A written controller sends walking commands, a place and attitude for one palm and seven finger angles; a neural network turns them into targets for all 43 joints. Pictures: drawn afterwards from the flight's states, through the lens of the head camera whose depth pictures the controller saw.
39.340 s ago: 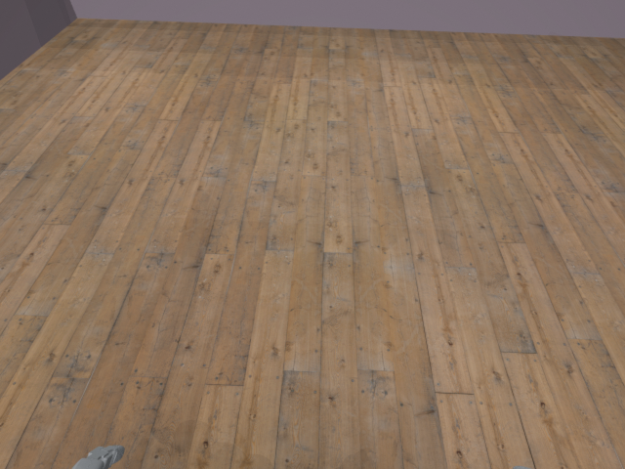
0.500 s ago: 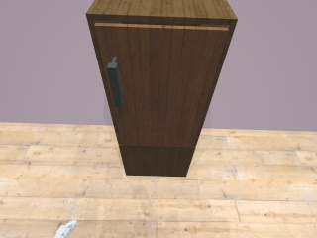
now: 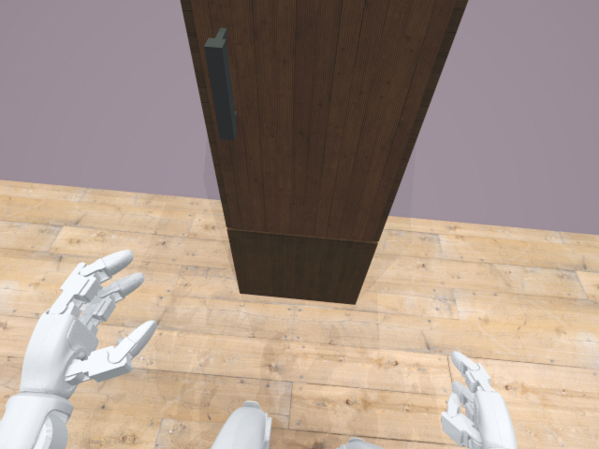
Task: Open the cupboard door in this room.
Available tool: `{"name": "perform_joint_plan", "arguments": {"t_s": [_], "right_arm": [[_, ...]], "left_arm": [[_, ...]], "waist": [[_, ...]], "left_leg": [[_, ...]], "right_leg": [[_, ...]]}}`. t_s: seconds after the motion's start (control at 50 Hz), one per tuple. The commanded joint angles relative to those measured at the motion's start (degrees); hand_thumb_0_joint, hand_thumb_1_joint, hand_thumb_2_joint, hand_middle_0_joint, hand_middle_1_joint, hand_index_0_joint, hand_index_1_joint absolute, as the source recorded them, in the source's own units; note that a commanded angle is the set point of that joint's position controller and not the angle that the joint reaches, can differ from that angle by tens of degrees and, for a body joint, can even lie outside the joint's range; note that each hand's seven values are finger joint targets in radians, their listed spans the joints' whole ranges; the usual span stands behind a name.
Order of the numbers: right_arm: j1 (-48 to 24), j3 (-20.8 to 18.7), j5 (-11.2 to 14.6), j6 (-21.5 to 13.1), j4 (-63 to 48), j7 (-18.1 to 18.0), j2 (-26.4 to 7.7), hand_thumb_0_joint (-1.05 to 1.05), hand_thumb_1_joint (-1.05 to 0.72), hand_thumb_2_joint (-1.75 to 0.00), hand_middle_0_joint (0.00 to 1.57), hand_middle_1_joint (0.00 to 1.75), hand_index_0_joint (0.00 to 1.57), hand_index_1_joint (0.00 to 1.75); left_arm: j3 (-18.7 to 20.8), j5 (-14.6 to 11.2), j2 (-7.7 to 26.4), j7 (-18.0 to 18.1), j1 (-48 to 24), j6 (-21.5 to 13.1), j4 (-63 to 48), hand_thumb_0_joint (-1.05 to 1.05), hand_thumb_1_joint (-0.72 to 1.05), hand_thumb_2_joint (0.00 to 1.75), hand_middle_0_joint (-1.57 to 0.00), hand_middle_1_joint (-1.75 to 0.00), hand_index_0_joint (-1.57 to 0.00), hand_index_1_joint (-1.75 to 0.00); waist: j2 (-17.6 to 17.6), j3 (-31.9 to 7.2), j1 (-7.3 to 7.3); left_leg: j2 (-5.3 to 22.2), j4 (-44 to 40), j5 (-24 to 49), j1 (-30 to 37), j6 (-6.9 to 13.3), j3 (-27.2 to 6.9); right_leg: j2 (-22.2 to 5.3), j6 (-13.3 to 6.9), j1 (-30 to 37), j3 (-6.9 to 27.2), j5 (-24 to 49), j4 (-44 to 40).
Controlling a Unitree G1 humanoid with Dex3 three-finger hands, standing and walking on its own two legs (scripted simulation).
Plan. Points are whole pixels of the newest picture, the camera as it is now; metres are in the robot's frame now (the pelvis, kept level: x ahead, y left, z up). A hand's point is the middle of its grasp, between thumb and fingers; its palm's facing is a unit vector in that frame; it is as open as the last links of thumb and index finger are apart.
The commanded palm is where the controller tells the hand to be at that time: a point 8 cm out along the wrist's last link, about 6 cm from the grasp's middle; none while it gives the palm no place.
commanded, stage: raise the hand with hooked fingers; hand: left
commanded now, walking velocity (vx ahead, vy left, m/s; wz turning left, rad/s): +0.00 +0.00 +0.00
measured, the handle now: (225, 86) +0.61 +0.19 +0.14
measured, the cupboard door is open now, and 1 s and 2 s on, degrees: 0 0 0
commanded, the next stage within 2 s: move the hooked fingers beside the handle in 1.50 s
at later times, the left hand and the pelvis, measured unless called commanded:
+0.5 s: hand (90, 273) +0.27 +0.27 +0.11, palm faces +0.04 -1.00 -0.05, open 12.6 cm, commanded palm +0.25 +0.32 +0.12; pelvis +0.02 +0.03 +0.04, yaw -1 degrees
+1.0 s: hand (42, 214) +0.31 +0.31 +0.16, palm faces +0.05 -1.00 -0.04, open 13.9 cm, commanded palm +0.28 +0.36 +0.17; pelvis +0.02 +0.04 +0.06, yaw +0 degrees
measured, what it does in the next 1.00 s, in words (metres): rises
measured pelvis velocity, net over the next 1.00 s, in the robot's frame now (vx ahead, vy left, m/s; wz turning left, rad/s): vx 0.02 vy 0.04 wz -0.01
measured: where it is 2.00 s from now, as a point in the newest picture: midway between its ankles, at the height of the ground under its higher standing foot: outside the picture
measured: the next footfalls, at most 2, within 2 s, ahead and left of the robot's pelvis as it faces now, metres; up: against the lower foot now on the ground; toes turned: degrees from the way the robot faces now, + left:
none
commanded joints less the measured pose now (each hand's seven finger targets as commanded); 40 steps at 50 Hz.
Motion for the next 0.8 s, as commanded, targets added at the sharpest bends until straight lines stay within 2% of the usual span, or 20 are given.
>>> {"name": "perform_joint_plan", "arguments": {"t_s": [0.0, 0.04, 0.08, 0.12, 0.14, 0.16, 0.22, 0.24, 0.3, 0.32, 0.36, 0.42, 0.44, 0.48, 0.5, 0.58, 0.62, 0.7, 0.74, 0.78], "right_arm": [[-1.0, -3.29, 0.89, -3.38, -7.78, -1.03, -8.1, 0.0, -0.9, -0.9, 0.2, 0.3, 0.2, 0.3], [-1.25, -3.26, 0.67, -3.16, -7.64, -0.91, -7.93, 0.0, -0.9, -0.9, 0.2, 0.3, 0.2, 0.3], [-0.88, -3.39, 0.55, -3.14, -7.74, -0.47, -7.59, 0.0, -0.9, -0.9, 0.2, 0.3, 0.2, 0.3], [-0.61, -3.61, 0.47, -3.34, -7.5, -0.07, -7.69, 0.0, -0.9, -0.9, 0.2, 0.3, 0.2, 0.3], [-0.66, -3.56, 0.32, -3.36, -7.57, 0.09, -7.96, 0.0, -0.9, -0.9, 0.2, 0.3, 0.2, 0.3], [-0.29, -3.62, 0.3, -3.5, -7.52, 0.25, -8.09, 0.0, -0.9, -0.9, 0.2, 0.3, 0.2, 0.3], [0.48, -3.96, 0.48, -3.82, -7.38, 0.47, -8.65, 0.0, -0.9, -0.9, 0.2, 0.3, 0.2, 0.3], [0.63, -3.9, 0.43, -3.72, -7.55, 0.39, -9.03, 0.0, -0.9, -0.9, 0.2, 0.3, 0.2, 0.3], [1.03, -3.77, 0.71, -3.73, -7.44, 0.03, -9.33, 0.0, -0.9, -0.9, 0.2, 0.3, 0.2, 0.3], [1.15, -3.7, 0.79, -3.67, -7.33, -0.12, -9.33, 0.0, -0.9, -0.9, 0.2, 0.3, 0.2, 0.3], [1.01, -3.52, 0.81, -3.6, -7.5, -0.33, -9.46, 0.0, -0.9, -0.9, 0.2, 0.3, 0.2, 0.3], [0.96, -3.17, 0.97, -3.52, -7.32, -0.36, -9.45, 0.0, -0.9, -0.9, 0.2, 0.3, 0.2, 0.3], [1.2, -3.01, 0.85, -3.26, -7.36, -0.35, -9.63, 0.0, -0.9, -0.9, 0.2, 0.3, 0.2, 0.3], [0.82, -2.96, 1.04, -3.01, -7.39, -0.39, -9.59, 0.0, -0.9, -0.9, 0.2, 0.3, 0.2, 0.3], [0.7, -2.92, 1.21, -2.81, -7.54, -0.43, -9.63, 0.0, -0.9, -0.9, 0.2, 0.3, 0.2, 0.3], [0.37, -2.44, 1.25, -2.09, -7.72, -0.67, -9.79, 0.0, -0.9, -0.9, 0.2, 0.3, 0.2, 0.3], [-0.08, -2.16, 1.36, -2.0, -7.86, -0.73, -9.62, 0.0, -0.9, -0.9, 0.2, 0.3, 0.2, 0.3], [-0.09, -1.95, 1.36, -1.63, -7.7, -1.0, -9.77, 0.0, -0.9, -0.9, 0.2, 0.3, 0.2, 0.3], [-0.2, -1.63, 1.35, -1.41, -7.84, -1.08, -9.98, 0.0, -0.9, -0.9, 0.2, 0.3, 0.2, 0.3], [-0.52, -1.6, 1.48, -1.45, -7.66, -1.21, -9.85, 0.0, -0.9, -0.9, 0.2, 0.3, 0.2, 0.3]], "left_arm": [[5.76, -2.53, 11.15, -2.73, -6.14, 2.54, -8.22, 0.0, 0.18, 0.59, -0.25, -0.76, -0.25, -0.76], [9.28, -3.55, 12.86, -2.2, -5.34, 4.62, -6.18, 0.0, 0.13, 0.57, -0.25, -0.8, -0.25, -0.8], [9.84, -3.85, 11.75, -1.34, -3.81, 4.35, -7.74, 0.0, 0.08, 0.55, -0.26, -0.82, -0.26, -0.82], [9.36, -3.77, 10.81, -0.21, -4.52, 3.29, -8.48, 0.0, 0.04, 0.53, -0.26, -0.86, -0.26, -0.86], [9.42, -3.53, 11.24, 0.04, -4.79, 2.94, -7.93, 0.0, 0.01, 0.52, -0.26, -0.87, -0.26, -0.87], [8.48, -3.25, 10.66, 0.28, -5.81, 2.19, -9.02, 0.0, -0.01, 0.51, -0.27, -0.88, -0.27, -0.88], [7.4, -2.55, 10.14, 0.61, -5.39, 1.45, -8.42, 0.0, -0.08, 0.48, -0.27, -0.93, -0.27, -0.93], [8.02, -2.8, 11.03, 0.38, -6.52, 1.77, -7.98, 0.0, -0.1, 0.47, -0.27, -0.94, -0.27, -0.94], [8.31, -2.65, 12.32, 0.15, -9.45, 1.94, -9.59, 0.0, -0.17, 0.44, -0.28, -0.99, -0.28, -0.99], [8.67, -2.63, 12.63, 0.32, -9.93, 2.22, -8.96, 0.0, -0.2, 0.43, -0.28, -1.0, -0.28, -1.0], [9.17, -2.78, 13.76, 0.29, -13.0, 2.51, -10.78, 0.0, -0.24, 0.41, -0.28, -1.03, -0.28, -1.03], [8.71, -2.34, 13.74, 0.41, -14.0, 3.49, -10.22, 0.0, -0.31, 0.38, -0.29, -1.08, -0.29, -1.08], [9.18, -2.45, 14.32, 0.22, -14.97, 4.36, -9.17, 0.0, -0.34, 0.37, -0.29, -1.1, -0.29, -1.1], [9.64, -2.63, 14.64, -0.21, -15.55, 5.49, -8.35, 0.0, -0.38, 0.35, -0.29, -1.12, -0.29, -1.12], [8.93, -2.43, 14.22, -0.56, -16.2, 6.23, -7.96, 0.0, -0.41, 0.34, -0.29, -1.14, -0.29, -1.14], [9.89, -2.52, 15.84, -1.71, -20.98, 9.05, -5.82, 0.0, -0.5, 0.3, -0.3, -1.2, -0.3, -1.2], [9.71, -2.32, 16.08, -2.09, -23.05, 9.86, -5.86, 0.0, -0.5, 0.3, -0.3, -1.2, -0.3, -1.2], [11.12, -2.38, 17.96, -2.78, -26.54, 11.2, -4.04, 0.0, -0.5, 0.3, -0.3, -1.2, -0.3, -1.2], [11.35, -2.32, 18.93, -3.4, -28.98, 11.93, -2.7, 0.0, -0.5, 0.3, -0.3, -1.2, -0.3, -1.2], [11.61, -2.21, 19.51, -3.75, -31.14, 12.26, -2.45, 0.0, -0.5, 0.3, -0.3, -1.2, -0.3, -1.2]], "waist": [[2.43, -10.76, -1.81], [-0.04, -11.34, -0.55], [-0.08, -12.5, 0.04], [-0.95, -11.32, -0.48], [-0.59, -10.2, -0.22], [-0.43, -10.46, -0.83], [-0.07, -9.7, -1.44], [-0.4, -9.19, -1.24], [1.9, -10.36, -1.6], [1.38, -9.72, -1.65], [3.45, -10.85, -1.43], [4.65, -10.65, -1.5], [4.34, -9.47, -1.45], [3.8, -9.88, -1.26], [4.68, -9.46, -1.6], [3.42, -8.67, -1.49], [5.46, -8.56, -1.39], [3.75, -8.85, -1.48], [4.87, -7.59, -1.23], [4.95, -8.38, -1.43]], "left_leg": [[-1.78, -10.04, 7.24, 13.18, 2.79, 0.88], [-1.84, -11.24, 9.19, 13.5, 2.53, 0.49], [-1.97, -12.83, 11.54, 15.41, 2.43, 0.82], [-1.97, -14.2, 12.36, 17.04, 2.42, 0.89], [-1.99, -14.58, 12.62, 17.31, 2.42, 0.79], [-2.02, -15.08, 12.89, 18.41, 2.53, 0.91], [-1.93, -16.66, 11.89, 20.63, 2.58, 1.08], [-2.06, -16.88, 11.76, 20.69, 2.65, 0.95], [-1.96, -18.25, 11.5, 23.14, 2.62, 1.09], [-1.82, -18.92, 11.21, 23.74, 2.56, 0.82], [-1.87, -19.75, 12.26, 25.56, 2.46, 0.62], [-1.55, -21.31, 13.23, 28.27, 2.22, -0.05], [-1.57, -21.71, 13.35, 28.24, 2.17, -0.41], [-1.54, -22.47, 14.14, 29.29, 2.05, -0.35], [-1.46, -22.87, 13.94, 29.9, 1.98, -0.35], [-1.51, -24.62, 13.71, 31.08, 1.84, -0.97], [-1.46, -25.43, 13.74, 32.54, 1.7, -1.33], [-1.37, -26.6, 14.24, 34.16, 1.7, -1.59], [-1.53, -27.27, 13.36, 34.18, 1.65, -1.77], [-1.52, -27.91, 13.27, 35.38, 1.7, -1.85]], "right_leg": [[-3.4, 4.52, 5.4, 13.27, 7.04, -18.98], [-3.48, 4.94, 8.18, 12.71, 10.62, -18.89], [-3.5, 5.09, 9.72, 11.28, 15.42, -18.39], [-2.85, 4.98, 8.86, 9.45, 17.07, -18.07], [-2.27, 4.42, 8.35, 8.78, 16.63, -17.73], [-2.23, 4.36, 7.98, 8.24, 16.98, -17.68], [-1.62, 3.94, 6.4, 6.43, 15.06, -17.95], [-1.43, 3.77, 6.65, 6.59, 14.77, -18.21], [-1.58, 3.64, 7.08, 6.13, 14.32, -18.95], [-1.43, 3.49, 6.98, 5.66, 13.97, -19.22], [-1.32, 3.15, 8.33, 5.56, 15.09, -19.35], [-1.1, 2.89, 8.66, 4.68, 15.9, -19.97], [-0.84, 2.66, 8.98, 4.53, 16.2, -20.14], [-0.86, 2.74, 10.05, 4.41, 17.36, -20.92], [-0.86, 2.79, 9.7, 4.24, 17.11, -21.26], [-0.7, 2.6, 11.06, 3.92, 17.23, -22.74], [-0.72, 2.42, 11.31, 3.91, 16.88, -23.42], [-0.6, 2.39, 12.53, 3.82, 17.38, -24.68], [-0.43, 2.07, 12.85, 4.08, 16.78, -25.38], [-0.65, 2.18, 13.32, 4.08, 16.68, -26.06]]}}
